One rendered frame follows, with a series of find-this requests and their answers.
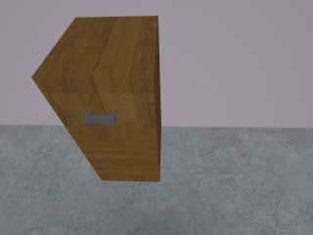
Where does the cabinet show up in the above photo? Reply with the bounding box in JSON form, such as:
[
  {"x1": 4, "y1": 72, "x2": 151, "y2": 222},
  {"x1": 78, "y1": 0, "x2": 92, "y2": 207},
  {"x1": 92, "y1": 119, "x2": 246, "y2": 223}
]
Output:
[{"x1": 31, "y1": 16, "x2": 161, "y2": 182}]

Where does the drawer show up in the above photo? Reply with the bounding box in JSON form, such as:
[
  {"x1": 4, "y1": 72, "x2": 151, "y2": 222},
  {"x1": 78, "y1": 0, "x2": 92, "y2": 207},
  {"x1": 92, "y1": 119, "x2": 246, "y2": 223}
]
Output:
[{"x1": 50, "y1": 93, "x2": 151, "y2": 123}]

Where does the handle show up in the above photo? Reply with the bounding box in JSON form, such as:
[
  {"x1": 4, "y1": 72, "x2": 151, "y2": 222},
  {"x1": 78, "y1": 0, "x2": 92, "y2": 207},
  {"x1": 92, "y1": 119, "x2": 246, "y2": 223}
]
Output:
[{"x1": 84, "y1": 109, "x2": 117, "y2": 124}]

